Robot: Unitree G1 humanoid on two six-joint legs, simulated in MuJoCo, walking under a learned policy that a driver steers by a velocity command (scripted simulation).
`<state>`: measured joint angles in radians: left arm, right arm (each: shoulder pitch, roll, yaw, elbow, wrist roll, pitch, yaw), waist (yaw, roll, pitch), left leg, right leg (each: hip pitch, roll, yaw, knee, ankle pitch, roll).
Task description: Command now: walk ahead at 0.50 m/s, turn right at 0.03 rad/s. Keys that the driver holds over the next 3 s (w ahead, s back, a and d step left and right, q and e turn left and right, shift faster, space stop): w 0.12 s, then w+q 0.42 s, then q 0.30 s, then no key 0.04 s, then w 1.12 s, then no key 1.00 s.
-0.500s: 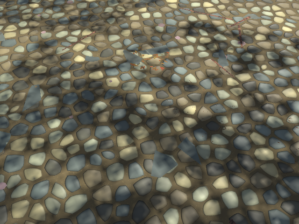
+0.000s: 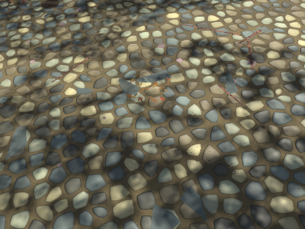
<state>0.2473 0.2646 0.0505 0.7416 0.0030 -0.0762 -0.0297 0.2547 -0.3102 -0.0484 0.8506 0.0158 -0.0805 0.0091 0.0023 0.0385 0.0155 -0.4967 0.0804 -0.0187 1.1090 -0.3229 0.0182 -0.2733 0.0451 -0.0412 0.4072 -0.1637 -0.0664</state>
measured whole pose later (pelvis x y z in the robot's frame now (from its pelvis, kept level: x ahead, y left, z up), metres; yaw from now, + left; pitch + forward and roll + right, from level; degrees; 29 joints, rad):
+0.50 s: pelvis +0.28 +0.07 -0.01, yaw +10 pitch +2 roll +0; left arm 0.27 0.28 0.04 0.81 -0.01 -0.10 0.00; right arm 0.18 -0.29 -0.06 0.75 0.01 -0.06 0.04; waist 0.00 -0.01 0.04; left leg -0.39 -0.08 0.00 0.51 -0.15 0.09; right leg -0.37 -0.03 0.03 1.16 -0.39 -0.01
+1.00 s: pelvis +0.49 +0.07 -0.01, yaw +26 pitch +2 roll +0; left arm 0.13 0.24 0.04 0.71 0.02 -0.04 0.00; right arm 0.25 -0.32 -0.07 0.70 0.01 0.04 -0.03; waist -0.01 0.03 0.02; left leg -0.47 -0.03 -0.06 1.10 -0.48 -0.04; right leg -0.39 0.02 0.00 0.46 -0.11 -0.03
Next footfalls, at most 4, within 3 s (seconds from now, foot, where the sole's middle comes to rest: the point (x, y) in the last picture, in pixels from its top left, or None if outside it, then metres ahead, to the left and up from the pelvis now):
0.38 left None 0.37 0.15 -0.78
0.82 right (160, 193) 0.65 0.03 -0.78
1.22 left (113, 221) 0.52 0.24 -0.78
1.66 right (136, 144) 0.92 0.15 -0.78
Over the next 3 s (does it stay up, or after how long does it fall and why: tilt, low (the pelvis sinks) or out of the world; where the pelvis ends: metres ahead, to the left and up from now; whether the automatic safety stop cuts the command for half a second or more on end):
stays up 1.09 0.37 0.00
